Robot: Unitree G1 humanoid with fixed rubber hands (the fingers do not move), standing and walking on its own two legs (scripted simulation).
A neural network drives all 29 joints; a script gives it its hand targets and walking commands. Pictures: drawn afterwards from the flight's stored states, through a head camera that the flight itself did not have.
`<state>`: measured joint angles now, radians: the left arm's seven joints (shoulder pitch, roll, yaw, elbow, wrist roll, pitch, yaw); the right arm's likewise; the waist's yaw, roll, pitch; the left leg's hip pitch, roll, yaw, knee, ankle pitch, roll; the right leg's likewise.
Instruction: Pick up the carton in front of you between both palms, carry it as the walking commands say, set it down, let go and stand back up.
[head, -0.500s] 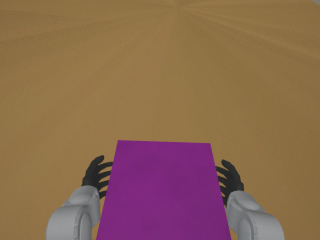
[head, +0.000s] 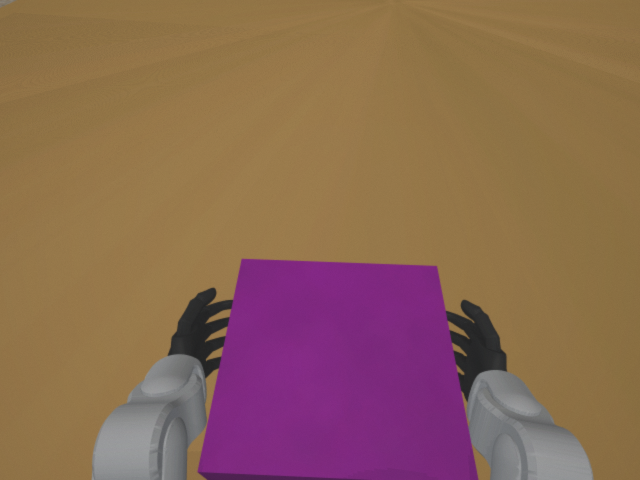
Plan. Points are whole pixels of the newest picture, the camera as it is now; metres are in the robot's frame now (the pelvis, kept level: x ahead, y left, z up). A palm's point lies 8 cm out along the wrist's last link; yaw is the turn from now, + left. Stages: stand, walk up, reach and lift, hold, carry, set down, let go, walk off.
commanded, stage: carry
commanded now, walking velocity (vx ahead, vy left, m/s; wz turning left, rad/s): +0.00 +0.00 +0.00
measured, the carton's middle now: (333, 396) +0.24 +0.00 +0.02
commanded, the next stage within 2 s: hold in 1.86 s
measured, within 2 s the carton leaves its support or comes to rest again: neither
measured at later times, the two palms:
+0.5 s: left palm (210, 281) +0.37 +0.16 +0.06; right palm (438, 289) +0.37 -0.14 +0.06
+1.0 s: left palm (210, 280) +0.38 +0.17 +0.04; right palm (429, 289) +0.38 -0.13 +0.04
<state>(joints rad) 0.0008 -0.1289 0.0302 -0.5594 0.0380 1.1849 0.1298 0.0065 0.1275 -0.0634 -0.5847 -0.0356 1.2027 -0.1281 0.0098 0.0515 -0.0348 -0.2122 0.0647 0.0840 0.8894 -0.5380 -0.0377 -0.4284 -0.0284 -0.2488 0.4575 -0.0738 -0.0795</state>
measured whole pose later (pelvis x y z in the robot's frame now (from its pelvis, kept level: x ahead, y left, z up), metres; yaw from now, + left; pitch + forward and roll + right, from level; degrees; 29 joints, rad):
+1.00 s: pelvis +0.10 +0.02 +0.01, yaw -1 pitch +3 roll +0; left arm -0.17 -0.13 0.15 0.11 0.20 0.69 0.02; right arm -0.17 0.13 -0.15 0.11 -0.20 0.69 -0.03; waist 0.00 0.01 -0.08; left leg -0.20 0.05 0.14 0.52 -0.36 0.00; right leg -0.30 -0.07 -0.21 0.52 -0.26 -0.01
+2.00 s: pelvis +0.06 +0.03 +0.02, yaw +1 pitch -4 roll +0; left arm -0.17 -0.14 0.14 0.13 0.23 0.71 0.01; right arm -0.16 0.13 -0.15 0.10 -0.23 0.73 -0.02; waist 0.00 0.02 0.04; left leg -0.07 -0.01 0.02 0.40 -0.26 0.01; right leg -0.15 -0.01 -0.02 0.38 -0.14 0.00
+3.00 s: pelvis +0.01 +0.02 -0.13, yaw +6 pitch +37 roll +1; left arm -0.71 -0.11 0.41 0.60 0.21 0.23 0.03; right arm -0.66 0.10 -0.44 0.53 -0.22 0.25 -0.02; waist -0.05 0.04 -0.18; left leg -1.45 -0.10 -0.07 1.27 -0.47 -0.01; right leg -1.51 0.06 0.07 1.24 -0.38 0.02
